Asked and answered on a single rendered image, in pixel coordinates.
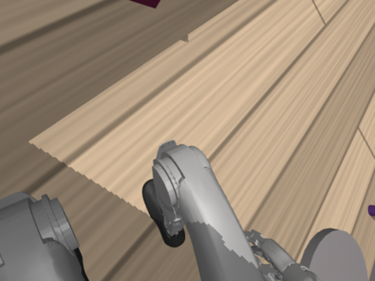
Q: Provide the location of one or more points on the right robot foot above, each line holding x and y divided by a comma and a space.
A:
155, 212

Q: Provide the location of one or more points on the right robot hand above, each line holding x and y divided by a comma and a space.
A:
273, 253

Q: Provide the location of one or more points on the left robot foot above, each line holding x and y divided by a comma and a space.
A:
80, 258

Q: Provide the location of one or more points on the right robot arm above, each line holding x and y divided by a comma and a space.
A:
299, 272

